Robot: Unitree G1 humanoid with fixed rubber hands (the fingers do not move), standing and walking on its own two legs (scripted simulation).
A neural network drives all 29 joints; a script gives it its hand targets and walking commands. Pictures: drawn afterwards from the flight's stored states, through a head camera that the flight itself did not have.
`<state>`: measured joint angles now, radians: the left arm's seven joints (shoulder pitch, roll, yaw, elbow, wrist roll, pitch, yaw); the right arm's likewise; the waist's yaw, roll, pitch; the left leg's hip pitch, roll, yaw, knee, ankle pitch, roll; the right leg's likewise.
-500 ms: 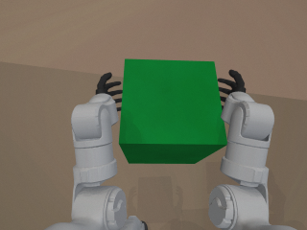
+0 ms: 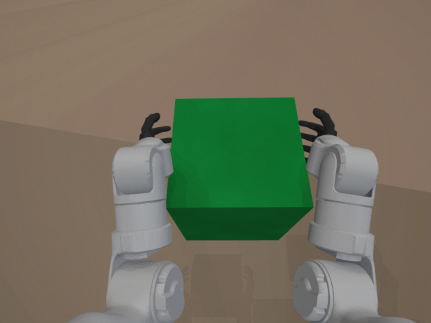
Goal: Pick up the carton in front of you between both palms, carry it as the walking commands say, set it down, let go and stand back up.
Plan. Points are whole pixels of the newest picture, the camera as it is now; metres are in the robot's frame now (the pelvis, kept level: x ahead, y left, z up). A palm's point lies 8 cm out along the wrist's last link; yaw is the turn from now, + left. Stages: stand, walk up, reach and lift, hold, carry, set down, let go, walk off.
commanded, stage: carry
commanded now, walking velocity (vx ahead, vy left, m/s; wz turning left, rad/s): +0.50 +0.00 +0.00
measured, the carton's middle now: (233, 178) +0.38 +0.02 +0.06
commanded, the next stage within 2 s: none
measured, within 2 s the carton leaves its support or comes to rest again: neither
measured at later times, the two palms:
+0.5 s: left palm (189, 44) +0.67 +0.14 +0.20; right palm (313, 51) +0.64 -0.14 +0.21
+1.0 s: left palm out of the picture +0.98 +0.18 +0.26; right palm out of the picture +0.99 -0.10 +0.26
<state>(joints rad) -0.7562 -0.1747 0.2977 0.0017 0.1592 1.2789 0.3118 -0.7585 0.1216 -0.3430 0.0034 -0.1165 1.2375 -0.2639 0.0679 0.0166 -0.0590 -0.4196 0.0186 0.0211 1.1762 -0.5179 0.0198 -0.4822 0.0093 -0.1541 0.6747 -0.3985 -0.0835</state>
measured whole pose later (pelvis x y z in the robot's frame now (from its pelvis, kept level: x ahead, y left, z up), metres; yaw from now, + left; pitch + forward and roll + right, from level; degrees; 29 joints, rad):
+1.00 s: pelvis +0.62 +0.02 +0.08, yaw +0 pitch +4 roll +1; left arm -0.81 -0.13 0.31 -0.02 0.11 1.28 0.32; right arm -0.79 0.16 -0.35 -0.05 -0.18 1.24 -0.27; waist 0.06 -0.03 -0.06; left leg -0.60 0.01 0.14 0.65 -0.31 0.05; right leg -0.17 -0.05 -0.11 0.54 -0.56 -0.02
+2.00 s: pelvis +1.24 +0.05 +0.16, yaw -1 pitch +5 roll -2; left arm -0.71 -0.19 0.35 0.03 0.22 1.24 0.28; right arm -0.71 0.17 -0.34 0.07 -0.13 1.20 -0.29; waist -0.09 0.00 -0.06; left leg -0.25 0.00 0.13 0.41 -0.26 0.08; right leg -0.61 -0.04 -0.06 0.97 -0.30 -0.01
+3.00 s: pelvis +1.82 +0.03 +0.16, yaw -1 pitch +3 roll +0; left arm -0.21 -0.14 0.06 -0.33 0.13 1.27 0.23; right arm -0.22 0.14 -0.05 -0.32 -0.12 1.25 -0.22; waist -0.01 -0.01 -0.15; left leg -0.28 0.04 0.23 0.46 -0.23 0.04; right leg -0.26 -0.07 -0.14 0.49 -0.27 0.01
